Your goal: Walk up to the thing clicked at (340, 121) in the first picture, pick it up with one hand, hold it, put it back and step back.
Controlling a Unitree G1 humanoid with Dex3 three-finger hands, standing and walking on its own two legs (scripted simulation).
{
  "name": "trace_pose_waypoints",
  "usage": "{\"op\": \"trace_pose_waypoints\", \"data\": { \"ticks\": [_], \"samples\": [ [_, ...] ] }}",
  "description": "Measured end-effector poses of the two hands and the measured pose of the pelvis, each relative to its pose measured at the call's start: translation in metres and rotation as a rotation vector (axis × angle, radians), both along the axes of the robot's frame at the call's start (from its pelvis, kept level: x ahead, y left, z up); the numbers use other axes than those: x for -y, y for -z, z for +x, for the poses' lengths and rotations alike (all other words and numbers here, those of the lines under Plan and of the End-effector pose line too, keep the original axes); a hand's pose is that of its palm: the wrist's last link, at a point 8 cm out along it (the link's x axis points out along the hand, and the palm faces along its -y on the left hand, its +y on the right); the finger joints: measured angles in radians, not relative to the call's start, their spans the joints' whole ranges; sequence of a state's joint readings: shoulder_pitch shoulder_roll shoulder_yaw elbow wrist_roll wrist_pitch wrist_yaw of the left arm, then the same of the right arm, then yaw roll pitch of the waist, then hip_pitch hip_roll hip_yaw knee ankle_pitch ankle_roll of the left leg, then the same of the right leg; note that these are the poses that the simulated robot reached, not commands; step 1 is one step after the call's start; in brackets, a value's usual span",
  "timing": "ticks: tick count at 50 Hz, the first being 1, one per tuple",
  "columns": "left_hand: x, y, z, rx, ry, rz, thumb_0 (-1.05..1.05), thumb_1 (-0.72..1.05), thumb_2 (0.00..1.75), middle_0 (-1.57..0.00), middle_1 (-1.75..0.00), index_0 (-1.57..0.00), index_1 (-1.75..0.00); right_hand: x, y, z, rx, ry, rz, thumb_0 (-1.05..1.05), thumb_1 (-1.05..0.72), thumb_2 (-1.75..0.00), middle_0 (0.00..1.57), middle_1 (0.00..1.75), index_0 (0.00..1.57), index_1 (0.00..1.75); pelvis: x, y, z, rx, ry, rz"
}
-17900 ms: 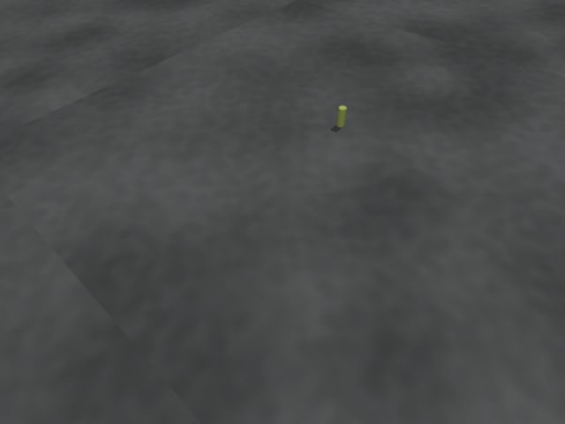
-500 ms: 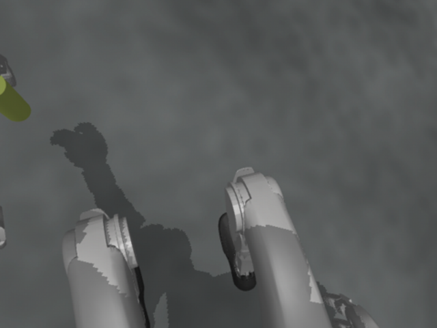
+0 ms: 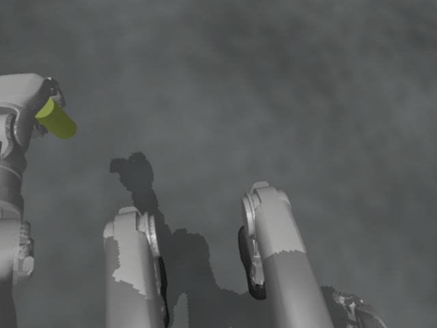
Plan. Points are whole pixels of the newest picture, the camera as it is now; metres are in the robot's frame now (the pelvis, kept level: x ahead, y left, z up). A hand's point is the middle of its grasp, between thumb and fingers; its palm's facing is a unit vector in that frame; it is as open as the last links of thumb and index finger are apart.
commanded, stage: lift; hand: left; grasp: from above
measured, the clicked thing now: (53, 118) +0.51 +0.27 -0.15
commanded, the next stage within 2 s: hold in 1.20 s
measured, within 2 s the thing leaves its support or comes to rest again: neither
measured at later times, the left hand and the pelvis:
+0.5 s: hand out of the picture +0.40 +0.25 +0.07, palm faces -0.43 -0.09 -0.90, open 7.5 cm; pelvis +0.01 -0.01 +0.15, yaw +3 degrees
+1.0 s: hand out of the picture +0.37 +0.22 +0.22, palm faces -0.43 -0.10 -0.90, open 7.4 cm; pelvis +0.05 -0.03 +0.29, yaw +4 degrees
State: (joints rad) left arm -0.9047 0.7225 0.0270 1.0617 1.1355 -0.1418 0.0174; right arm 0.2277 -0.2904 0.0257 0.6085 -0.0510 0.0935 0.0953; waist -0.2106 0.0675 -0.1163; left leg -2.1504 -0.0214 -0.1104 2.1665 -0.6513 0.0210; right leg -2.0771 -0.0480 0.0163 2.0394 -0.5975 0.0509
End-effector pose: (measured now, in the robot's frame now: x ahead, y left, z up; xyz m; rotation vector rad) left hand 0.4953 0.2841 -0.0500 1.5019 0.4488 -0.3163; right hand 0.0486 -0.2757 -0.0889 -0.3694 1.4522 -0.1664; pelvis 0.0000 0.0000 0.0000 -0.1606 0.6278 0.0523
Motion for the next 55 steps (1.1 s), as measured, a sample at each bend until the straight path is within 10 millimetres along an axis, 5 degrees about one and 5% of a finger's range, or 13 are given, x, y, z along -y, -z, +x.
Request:
{"op": "trace_pose_waypoints", "data": {
  "ticks": [15, 35, 55],
  "samples": [
    [0.008, -0.104, -0.05, 0.043, -0.018, -0.011, 0.08, 0.34, 0.48, -0.93, -0.85, -0.75, -0.65, -0.003, -0.065, 0.063, 0.19, -0.013, 0.032, 0.0, -0.93, -0.91, 0.21, 0.3, 0.2, 0.3, 0.005, -0.08, 0.003, 0.067, -0.008, 0.038],
    [0.041, -0.258, -0.11, 0.026, -0.066, -0.02, 0.09, 0.35, 0.47, -0.91, -0.73, -0.78, -0.61, -0.002, -0.191, 0.09, 0.334, 0.055, 0.075, 0.0, -0.92, -0.91, 0.21, 0.3, 0.2, 0.3, 0.021, -0.218, 0.027, 0.259, -0.006, 0.115],
    [0.059, -0.34, -0.117, 0.03, -0.098, -0.011, 0.13, 0.4, 0.4, -0.99, -0.64, -0.81, -0.51, 0.014, -0.28, 0.113, 0.393, 0.069, 0.067, 0.0, -0.91, -0.9, 0.21, 0.3, 0.2, 0.3, 0.029, -0.305, 0.059, 0.413, -0.009, 0.152]
  ]
}}
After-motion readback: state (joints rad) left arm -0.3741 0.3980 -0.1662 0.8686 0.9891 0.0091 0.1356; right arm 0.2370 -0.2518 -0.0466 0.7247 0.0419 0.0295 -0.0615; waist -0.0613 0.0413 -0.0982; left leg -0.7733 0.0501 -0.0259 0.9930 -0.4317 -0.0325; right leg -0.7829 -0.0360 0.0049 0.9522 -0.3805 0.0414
